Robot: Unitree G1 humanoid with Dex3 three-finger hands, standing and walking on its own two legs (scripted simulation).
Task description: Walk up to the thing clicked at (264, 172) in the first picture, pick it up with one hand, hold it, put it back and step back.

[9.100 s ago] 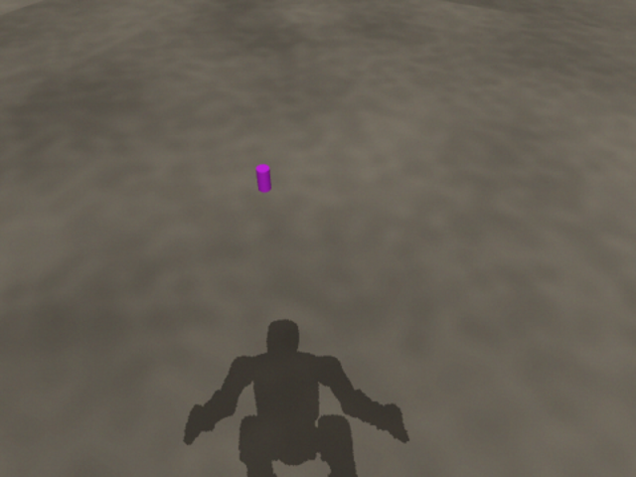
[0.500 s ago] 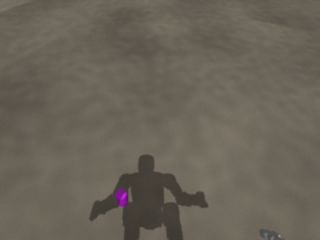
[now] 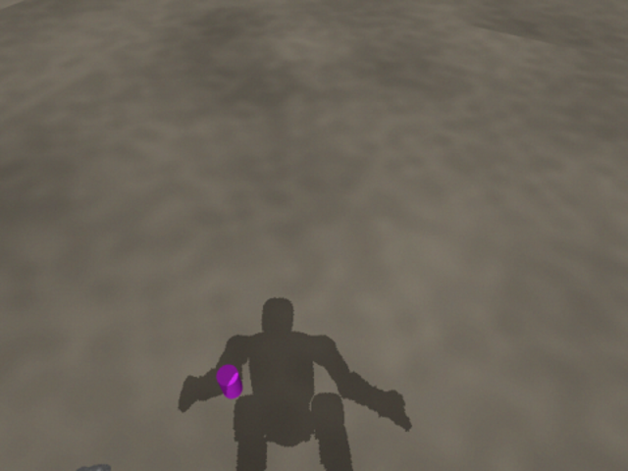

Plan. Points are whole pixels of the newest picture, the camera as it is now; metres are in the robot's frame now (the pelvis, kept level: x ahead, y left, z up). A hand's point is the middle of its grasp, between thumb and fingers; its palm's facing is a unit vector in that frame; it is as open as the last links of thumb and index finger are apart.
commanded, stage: walk up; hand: left
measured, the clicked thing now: (230, 382) +0.47 +0.22 -0.71
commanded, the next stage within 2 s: stand in 0.10 s
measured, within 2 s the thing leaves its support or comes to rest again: neither
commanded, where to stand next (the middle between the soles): +0.08 +0.00 m, yaw -2 degrees
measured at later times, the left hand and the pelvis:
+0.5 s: hand out of the picture +0.10 +0.26 -0.14, palm faces +0.00 -0.94 -0.34, open 7.3 cm; pelvis +0.03 +0.01 +0.01, yaw +1 degrees
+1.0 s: hand out of the picture +0.10 +0.26 -0.14, palm faces +0.00 -0.94 -0.35, open 7.3 cm; pelvis +0.03 +0.01 +0.01, yaw +1 degrees
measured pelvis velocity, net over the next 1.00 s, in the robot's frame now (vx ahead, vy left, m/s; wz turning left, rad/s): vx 0.03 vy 0.01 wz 0.02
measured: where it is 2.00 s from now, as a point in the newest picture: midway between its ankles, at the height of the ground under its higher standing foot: outside the picture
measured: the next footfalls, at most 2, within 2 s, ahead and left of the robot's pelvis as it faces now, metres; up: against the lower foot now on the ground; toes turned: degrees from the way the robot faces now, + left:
none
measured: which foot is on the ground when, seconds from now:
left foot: down 0.00-1.00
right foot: down 0.00-1.00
